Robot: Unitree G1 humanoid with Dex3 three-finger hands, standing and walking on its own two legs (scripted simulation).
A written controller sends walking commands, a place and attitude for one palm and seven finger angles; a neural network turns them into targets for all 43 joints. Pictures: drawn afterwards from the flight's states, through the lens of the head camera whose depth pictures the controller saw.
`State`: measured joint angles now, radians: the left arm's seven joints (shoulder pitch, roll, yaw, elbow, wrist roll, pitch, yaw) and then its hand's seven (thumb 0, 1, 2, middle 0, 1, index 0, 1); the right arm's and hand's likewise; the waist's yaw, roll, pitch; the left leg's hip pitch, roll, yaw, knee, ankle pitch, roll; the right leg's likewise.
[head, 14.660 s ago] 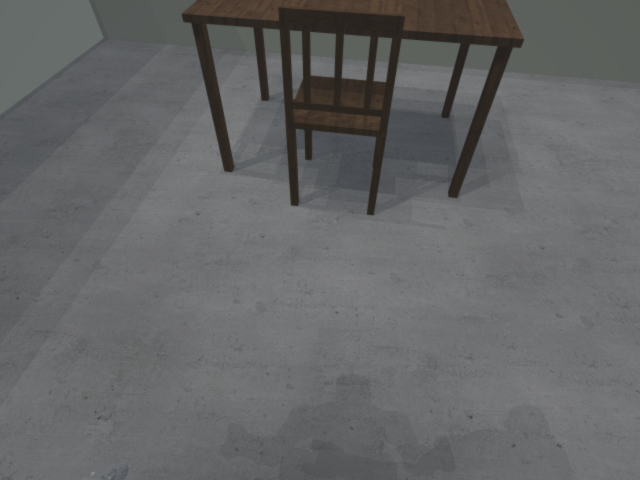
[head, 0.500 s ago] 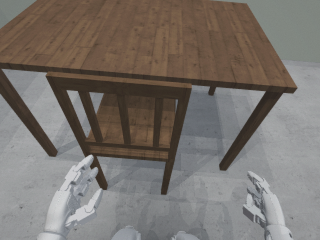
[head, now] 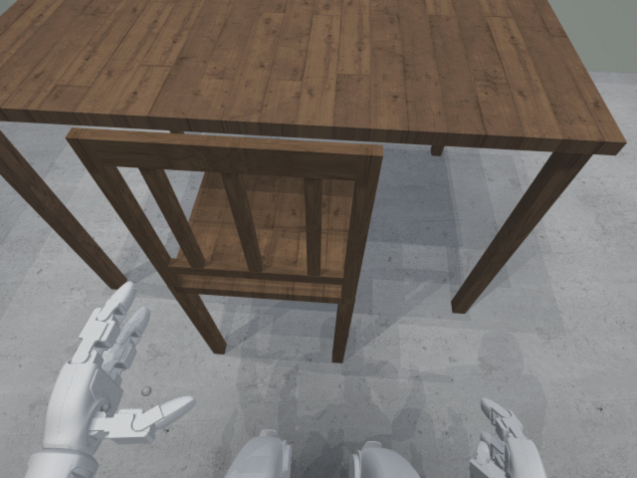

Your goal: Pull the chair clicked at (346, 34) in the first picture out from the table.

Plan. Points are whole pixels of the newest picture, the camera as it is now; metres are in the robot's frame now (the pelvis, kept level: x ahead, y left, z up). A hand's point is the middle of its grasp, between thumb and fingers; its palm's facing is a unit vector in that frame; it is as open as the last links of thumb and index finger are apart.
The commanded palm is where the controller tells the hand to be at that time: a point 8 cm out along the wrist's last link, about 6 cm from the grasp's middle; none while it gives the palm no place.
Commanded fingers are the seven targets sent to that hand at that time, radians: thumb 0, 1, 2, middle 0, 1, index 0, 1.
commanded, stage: raise the hand toward the chair's back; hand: left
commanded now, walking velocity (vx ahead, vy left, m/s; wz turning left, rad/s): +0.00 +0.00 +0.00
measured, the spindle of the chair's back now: (245, 226) +0.48 +0.14 -0.03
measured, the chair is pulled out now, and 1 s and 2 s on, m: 0.00 0.00 0.00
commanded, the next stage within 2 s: aim the fingers beside a spindle in 1.20 s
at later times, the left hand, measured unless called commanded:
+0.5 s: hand (109, 372) +0.23 +0.24 +0.04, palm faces +0.00 -1.00 -0.03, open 16.7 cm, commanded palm +0.21 +0.29 +0.05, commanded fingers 0.00 -0.50 0.30 -0.06 -0.08 -0.06 -0.08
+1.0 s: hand (93, 352) +0.25 +0.26 +0.04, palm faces -0.02 -1.00 -0.03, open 16.9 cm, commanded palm +0.23 +0.31 +0.05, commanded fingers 0.00 -0.50 0.30 -0.06 -0.08 -0.06 -0.08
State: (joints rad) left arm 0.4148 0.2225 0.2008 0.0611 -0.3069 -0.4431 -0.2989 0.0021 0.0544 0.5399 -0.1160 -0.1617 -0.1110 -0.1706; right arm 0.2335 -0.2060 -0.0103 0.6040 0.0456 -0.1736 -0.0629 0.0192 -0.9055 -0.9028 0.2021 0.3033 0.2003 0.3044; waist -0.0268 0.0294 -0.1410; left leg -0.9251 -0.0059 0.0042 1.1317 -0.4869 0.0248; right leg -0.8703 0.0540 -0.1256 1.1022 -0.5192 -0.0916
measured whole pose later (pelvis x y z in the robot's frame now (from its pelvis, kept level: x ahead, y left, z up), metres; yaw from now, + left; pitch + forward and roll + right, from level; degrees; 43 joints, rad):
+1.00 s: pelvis +0.01 +0.05 +0.01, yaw +0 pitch +15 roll -4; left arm 0.29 0.29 0.21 0.10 -0.29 -0.39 -0.28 -0.02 -0.50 0.30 -0.06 -0.08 -0.06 -0.08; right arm 0.25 -0.26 0.01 0.53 0.04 -0.15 -0.04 0.02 -0.91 -0.90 0.20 0.30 0.20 0.30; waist -0.03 0.03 -0.13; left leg -0.87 -0.04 0.02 1.08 -0.48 0.10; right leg -0.79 0.03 -0.11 1.00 -0.48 -0.02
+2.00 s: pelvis +0.01 +0.02 +0.00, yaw +0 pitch +19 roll -2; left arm 0.14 0.23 0.13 0.22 -0.25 -0.44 -0.22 -0.02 -0.50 0.30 -0.06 -0.08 -0.06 -0.08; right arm 0.22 -0.26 0.01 0.55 0.03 -0.12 -0.02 0.02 -0.91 -0.90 0.20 0.30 0.20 0.30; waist -0.04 0.03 -0.15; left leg -0.97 -0.01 0.01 1.16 -0.52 0.05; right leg -0.91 0.05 -0.12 1.12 -0.54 -0.08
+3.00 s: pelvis +0.01 +0.01 -0.03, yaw -1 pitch +22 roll -1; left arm -0.09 0.15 -0.01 0.39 -0.13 -0.48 -0.01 -0.02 -0.50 0.30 -0.06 -0.08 -0.05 -0.08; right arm 0.21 -0.24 0.01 0.55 0.01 0.02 0.02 0.01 -0.91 -0.90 0.20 0.30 0.20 0.30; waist -0.04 0.03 -0.17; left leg -1.10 -0.02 0.03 1.25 -0.54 0.05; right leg -1.05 0.04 -0.11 1.23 -0.58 -0.08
